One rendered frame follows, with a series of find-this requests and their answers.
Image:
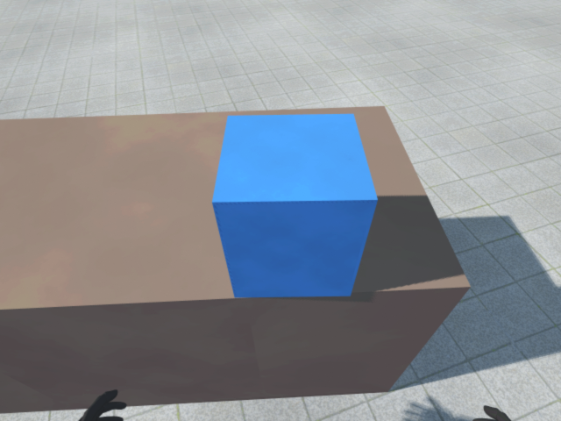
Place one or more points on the pedestal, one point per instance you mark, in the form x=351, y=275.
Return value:
x=113, y=274

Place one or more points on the carton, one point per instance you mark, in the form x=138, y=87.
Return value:
x=294, y=201

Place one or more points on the left robot hand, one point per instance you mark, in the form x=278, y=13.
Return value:
x=103, y=404

